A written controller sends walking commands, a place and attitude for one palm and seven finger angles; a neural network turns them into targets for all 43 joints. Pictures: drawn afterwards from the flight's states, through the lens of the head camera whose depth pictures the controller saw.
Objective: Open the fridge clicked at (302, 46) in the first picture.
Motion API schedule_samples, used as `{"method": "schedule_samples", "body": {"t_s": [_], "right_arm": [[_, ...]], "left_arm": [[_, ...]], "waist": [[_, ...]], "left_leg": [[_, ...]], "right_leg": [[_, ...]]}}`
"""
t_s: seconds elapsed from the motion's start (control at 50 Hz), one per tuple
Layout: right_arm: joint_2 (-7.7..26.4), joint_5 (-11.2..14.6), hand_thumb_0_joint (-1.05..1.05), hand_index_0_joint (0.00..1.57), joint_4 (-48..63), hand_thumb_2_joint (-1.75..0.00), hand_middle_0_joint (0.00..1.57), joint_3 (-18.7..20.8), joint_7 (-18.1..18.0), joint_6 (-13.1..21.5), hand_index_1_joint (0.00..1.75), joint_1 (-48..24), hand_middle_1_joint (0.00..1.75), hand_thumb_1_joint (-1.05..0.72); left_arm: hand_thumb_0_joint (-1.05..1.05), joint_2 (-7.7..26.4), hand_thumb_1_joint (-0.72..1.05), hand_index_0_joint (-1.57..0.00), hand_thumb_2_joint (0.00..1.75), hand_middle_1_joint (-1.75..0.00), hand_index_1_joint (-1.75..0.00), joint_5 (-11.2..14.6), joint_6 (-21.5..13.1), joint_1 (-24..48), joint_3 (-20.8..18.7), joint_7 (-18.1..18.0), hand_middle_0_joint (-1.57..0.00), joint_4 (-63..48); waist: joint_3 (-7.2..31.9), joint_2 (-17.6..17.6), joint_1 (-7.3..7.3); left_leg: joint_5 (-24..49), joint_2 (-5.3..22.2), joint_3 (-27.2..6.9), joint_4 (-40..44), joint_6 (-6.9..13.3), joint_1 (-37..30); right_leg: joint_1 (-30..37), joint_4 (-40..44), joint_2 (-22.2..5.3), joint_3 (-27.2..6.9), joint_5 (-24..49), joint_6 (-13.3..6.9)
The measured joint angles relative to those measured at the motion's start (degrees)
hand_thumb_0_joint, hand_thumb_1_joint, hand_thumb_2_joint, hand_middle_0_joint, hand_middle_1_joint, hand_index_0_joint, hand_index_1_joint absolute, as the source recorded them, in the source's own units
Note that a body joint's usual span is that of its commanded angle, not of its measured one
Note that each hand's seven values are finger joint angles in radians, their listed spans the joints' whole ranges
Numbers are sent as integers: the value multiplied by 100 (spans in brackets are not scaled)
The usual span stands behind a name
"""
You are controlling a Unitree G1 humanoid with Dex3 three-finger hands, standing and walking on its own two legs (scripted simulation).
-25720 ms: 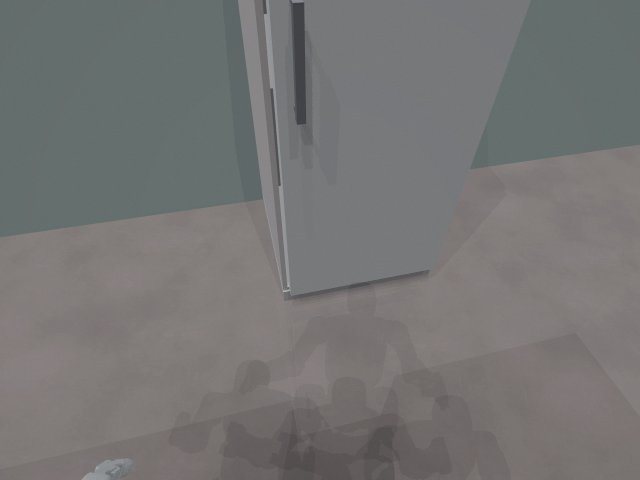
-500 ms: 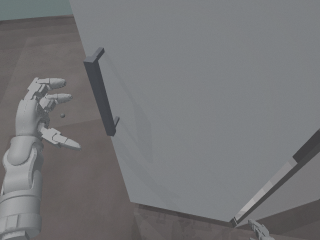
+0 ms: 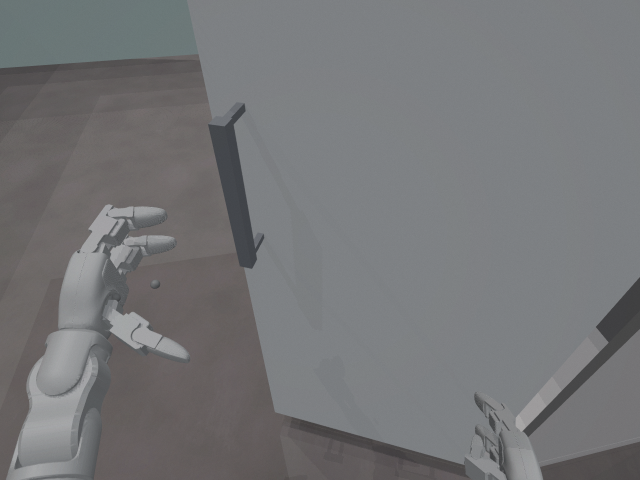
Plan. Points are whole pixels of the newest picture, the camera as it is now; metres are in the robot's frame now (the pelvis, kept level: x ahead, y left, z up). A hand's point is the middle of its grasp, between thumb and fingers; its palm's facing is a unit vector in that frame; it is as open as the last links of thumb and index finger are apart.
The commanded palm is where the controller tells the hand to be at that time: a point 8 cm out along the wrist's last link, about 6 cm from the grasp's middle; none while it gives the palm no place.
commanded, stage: slip the hand off the handle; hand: left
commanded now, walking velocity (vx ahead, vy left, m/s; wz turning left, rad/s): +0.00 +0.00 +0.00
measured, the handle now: (243, 193) +0.43 +0.16 +0.16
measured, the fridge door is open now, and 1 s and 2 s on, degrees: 63 63 63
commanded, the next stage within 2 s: draw the hand back to the body in 0.06 s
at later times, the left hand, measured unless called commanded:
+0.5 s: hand (130, 291) +0.25 +0.23 +0.17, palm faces +0.22 -0.97 -0.04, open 14.7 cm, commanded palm +0.20 +0.27 +0.17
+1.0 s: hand (98, 317) +0.22 +0.25 +0.16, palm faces +0.43 -0.84 -0.33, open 12.6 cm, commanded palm +0.17 +0.29 +0.18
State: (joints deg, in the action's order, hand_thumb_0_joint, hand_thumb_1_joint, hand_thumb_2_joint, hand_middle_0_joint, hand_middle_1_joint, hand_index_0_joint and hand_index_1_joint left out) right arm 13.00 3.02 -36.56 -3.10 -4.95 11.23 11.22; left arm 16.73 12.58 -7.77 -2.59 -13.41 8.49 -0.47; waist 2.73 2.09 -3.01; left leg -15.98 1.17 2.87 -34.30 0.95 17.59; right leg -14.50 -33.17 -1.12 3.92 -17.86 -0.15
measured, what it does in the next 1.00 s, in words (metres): stands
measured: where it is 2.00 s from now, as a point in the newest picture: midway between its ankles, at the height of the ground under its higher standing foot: outside the picture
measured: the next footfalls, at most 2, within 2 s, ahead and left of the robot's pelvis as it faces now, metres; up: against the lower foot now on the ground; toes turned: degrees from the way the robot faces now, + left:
none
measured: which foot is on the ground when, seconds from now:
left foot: down 0.00-1.00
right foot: down 0.00-1.00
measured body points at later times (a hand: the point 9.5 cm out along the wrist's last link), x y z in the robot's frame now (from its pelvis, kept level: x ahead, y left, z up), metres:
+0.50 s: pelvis +0.02 -0.02 +0.00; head -0.02 -0.04 +0.45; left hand +0.23 +0.28 +0.17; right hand +0.22 -0.24 -0.06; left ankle +0.03 +0.11 -0.73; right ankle +0.00 -0.12 -0.73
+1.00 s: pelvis +0.02 -0.01 +0.01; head +0.00 -0.03 +0.46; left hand +0.19 +0.29 +0.18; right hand +0.20 -0.22 -0.08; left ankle +0.03 +0.11 -0.73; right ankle +0.00 -0.12 -0.73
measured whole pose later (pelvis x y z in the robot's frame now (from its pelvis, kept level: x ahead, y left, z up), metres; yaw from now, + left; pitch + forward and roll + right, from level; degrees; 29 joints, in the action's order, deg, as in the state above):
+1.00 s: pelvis +0.02 -0.01 +0.01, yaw +0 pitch -4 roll +0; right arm 12.8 0.6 -38.5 -2.2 -4.8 10.2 12.7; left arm 19.1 5.4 -2.9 -22.1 -16.5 -5.5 -18.7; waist 0.3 3.1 -4.1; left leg -15.1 1.0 2.5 -28.6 0.5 9.9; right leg -6.6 -27.2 -0.9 4.3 -17.0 -0.4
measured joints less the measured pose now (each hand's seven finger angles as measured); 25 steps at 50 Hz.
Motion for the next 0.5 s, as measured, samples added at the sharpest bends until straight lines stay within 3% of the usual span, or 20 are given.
{"method": "schedule_samples", "body": {"t_s": [0.2, 0.22, 0.28, 0.36, 0.4, 0.5], "right_arm": [[7, -50, 1, 20, -57, -90, 21, -21, 34, 149, 30, 80, 30, -90], [22, -9, 1, 20, -97, -90, 21, -24, 4, 154, 30, 87, 30, -90], [66, 100, 1, 20, -198, -90, 21, -42, -155, 150, 30, 115, 30, -90], [89, 144, 1, 20, -161, -90, 21, -40, -224, 166, 30, 134, 30, -90], [95, 128, 1, 20, -87, -90, 21, -18, -189, 208, 30, 140, 30, -90], [127, 109, 1, 20, -38, -90, 21, 32, -123, 325, 30, 139, 30, -90]], "left_arm": [[-2, 49, -55, -26, 20, -115, -115, -11, -185, -426, -144, -100, -26, -467], [-2, 48, -55, -26, 20, -115, -115, 164, -63, -380, -172, -39, -26, -435], [-2, 8, -55, -26, 20, -115, -115, 580, 793, -197, -339, 67, -26, -353], [-1, 144, -55, -25, 20, -115, -115, 631, 1718, -306, -541, 65, -25, -503], [-2, 186, -55, -25, 20, -115, -115, 604, 1834, -548, -605, 42, -25, -779], [-2, 102, -55, -25, 20, -115, -115, 745, 1648, -990, -717, 101, -25, -1320]], "waist": [[-48, 1, -33], [-56, 20, -41], [-45, 87, -58], [68, 116, -13], [115, 113, 15], [204, 74, -20]], "left_leg": [[-19, 60, -72, -7, -83, -49], [-20, 65, -89, -1, -90, -64], [18, 63, -130, 122, -107, -187], [57, 51, -108, 297, -109, -315], [46, 51, -84, 335, -116, -359], [-33, 56, -96, 286, -130, -404]], "right_leg": [[68, -4, 65, 66, -45, -79], [95, 16, 72, 82, -45, -84], [247, 172, 81, 122, -4, -92], [343, 298, 77, 104, 15, -93], [364, 306, 77, 80, -4, -97], [423, 271, 81, 89, -81, -99]]}}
